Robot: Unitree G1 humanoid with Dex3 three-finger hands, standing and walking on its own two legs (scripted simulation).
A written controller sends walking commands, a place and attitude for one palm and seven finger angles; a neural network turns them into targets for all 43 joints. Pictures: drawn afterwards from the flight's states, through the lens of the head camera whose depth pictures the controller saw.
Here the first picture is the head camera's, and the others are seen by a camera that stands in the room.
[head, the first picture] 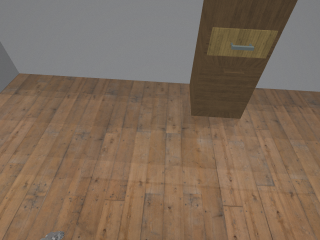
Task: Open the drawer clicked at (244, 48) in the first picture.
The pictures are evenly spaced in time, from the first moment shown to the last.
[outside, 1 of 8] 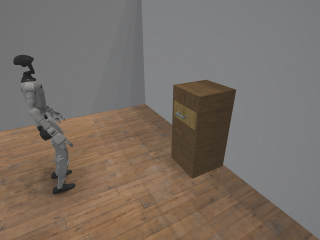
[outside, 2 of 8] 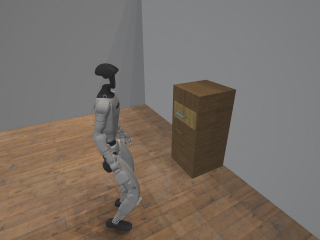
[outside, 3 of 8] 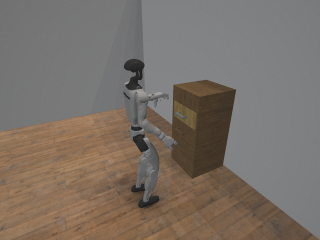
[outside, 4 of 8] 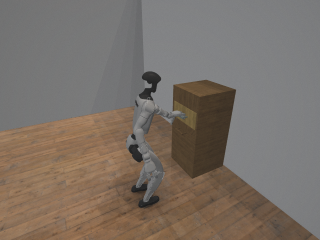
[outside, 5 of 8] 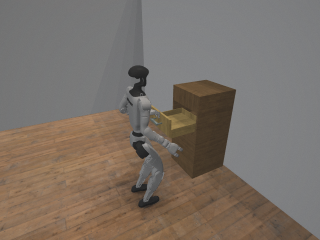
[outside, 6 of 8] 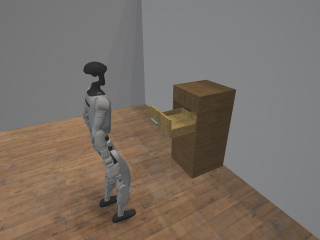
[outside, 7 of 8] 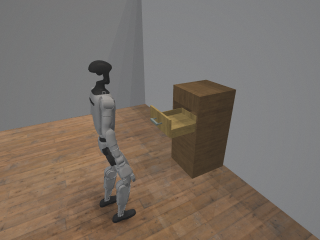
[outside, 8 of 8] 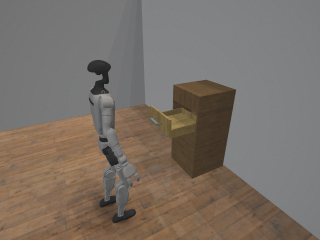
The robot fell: no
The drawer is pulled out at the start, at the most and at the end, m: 0.00 0.30 0.29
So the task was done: yes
